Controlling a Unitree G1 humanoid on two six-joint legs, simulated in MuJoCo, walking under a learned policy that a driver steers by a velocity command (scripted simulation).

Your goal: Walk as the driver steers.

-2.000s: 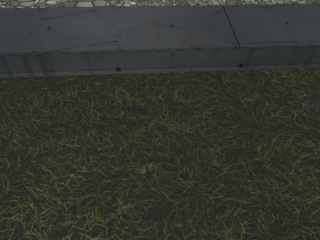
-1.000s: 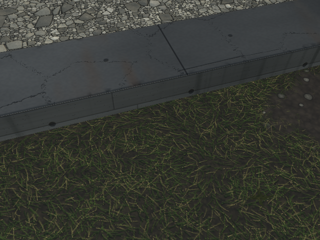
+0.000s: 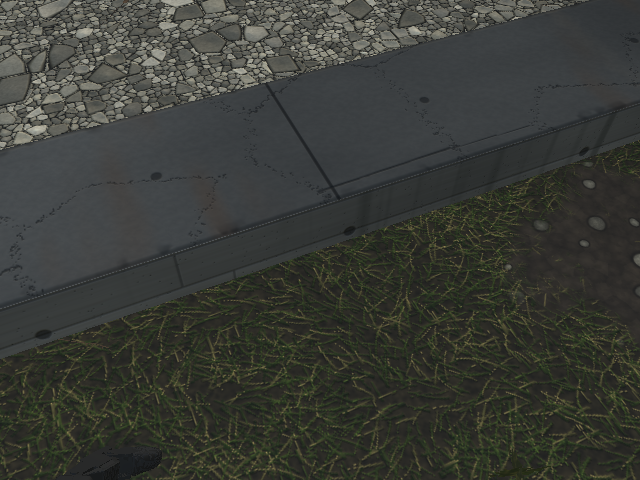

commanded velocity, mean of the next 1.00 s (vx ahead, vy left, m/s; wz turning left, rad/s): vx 0.49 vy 0.00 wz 0.00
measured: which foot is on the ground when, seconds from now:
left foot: down 0.00-0.10, up 0.12-0.58, down 0.60-1.00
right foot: up 0.00-0.06, down 0.08-0.62, up 0.64-1.00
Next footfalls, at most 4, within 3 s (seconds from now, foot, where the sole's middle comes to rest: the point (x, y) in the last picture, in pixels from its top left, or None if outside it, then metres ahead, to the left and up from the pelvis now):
0.08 right None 0.24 -0.13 -0.77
0.60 left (248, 450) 0.54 0.11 -0.77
1.14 right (343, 324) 0.82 -0.12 -0.77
1.70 left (240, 187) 1.14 0.10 -0.60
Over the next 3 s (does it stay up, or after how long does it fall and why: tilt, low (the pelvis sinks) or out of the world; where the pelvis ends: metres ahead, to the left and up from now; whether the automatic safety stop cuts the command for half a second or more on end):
stays up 1.61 0.34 0.18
